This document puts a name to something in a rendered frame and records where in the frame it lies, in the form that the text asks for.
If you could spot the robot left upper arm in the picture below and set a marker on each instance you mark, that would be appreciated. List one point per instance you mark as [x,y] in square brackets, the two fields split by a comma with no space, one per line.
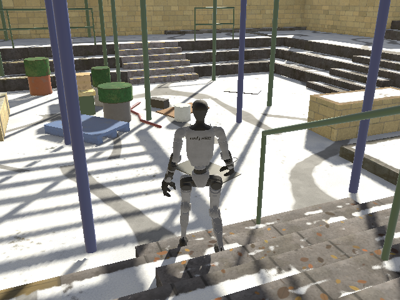
[177,144]

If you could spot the robot right upper arm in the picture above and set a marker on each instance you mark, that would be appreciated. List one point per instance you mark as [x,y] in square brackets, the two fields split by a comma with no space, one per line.
[223,144]

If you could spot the right robot foot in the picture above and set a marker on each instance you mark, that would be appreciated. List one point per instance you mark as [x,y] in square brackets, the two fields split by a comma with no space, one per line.
[216,248]

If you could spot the robot right forearm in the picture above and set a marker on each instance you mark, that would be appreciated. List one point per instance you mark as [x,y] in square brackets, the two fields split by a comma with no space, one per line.
[229,162]

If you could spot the robot right hand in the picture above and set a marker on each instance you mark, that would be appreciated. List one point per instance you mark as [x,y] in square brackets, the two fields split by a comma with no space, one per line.
[231,171]

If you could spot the robot left hand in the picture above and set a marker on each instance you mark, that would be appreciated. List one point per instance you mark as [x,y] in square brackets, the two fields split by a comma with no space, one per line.
[165,187]

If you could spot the right robot shin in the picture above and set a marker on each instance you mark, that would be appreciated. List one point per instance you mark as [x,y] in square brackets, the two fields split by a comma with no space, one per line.
[218,229]

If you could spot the robot left forearm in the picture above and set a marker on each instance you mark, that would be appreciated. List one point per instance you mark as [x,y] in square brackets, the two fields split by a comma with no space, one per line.
[170,170]

